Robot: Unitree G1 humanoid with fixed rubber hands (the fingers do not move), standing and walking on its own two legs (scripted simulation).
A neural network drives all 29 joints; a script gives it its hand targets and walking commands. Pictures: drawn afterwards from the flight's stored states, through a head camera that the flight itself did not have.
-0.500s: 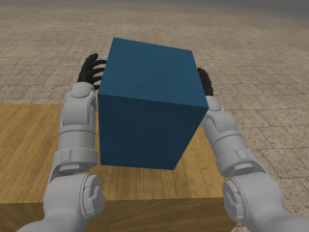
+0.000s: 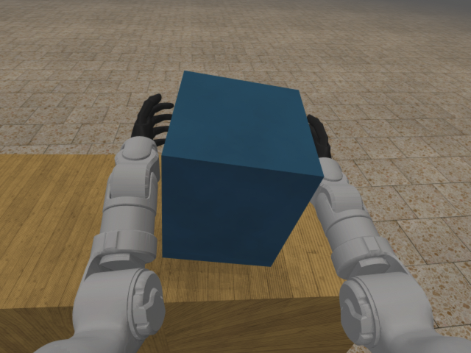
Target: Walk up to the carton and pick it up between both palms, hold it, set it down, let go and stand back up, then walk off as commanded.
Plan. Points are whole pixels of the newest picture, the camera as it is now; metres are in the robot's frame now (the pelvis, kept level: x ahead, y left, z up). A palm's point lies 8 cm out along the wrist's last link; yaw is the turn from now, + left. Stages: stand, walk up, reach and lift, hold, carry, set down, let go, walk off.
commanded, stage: set down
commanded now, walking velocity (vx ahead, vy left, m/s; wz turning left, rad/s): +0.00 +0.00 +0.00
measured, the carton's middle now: (230, 174) +0.39 +0.00 +0.15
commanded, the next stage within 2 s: none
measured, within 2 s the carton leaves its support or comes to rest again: neither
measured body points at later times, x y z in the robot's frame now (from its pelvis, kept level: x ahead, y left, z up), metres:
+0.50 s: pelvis +0.01 +0.00 +0.00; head -0.03 +0.03 +0.45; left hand +0.43 +0.13 +0.17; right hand +0.39 -0.16 +0.15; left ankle +0.04 +0.13 -0.75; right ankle -0.01 -0.13 -0.75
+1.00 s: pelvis +0.01 +0.00 +0.00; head +0.00 +0.03 +0.45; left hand +0.43 +0.13 +0.14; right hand +0.39 -0.16 +0.11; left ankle +0.04 +0.13 -0.75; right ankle -0.01 -0.13 -0.75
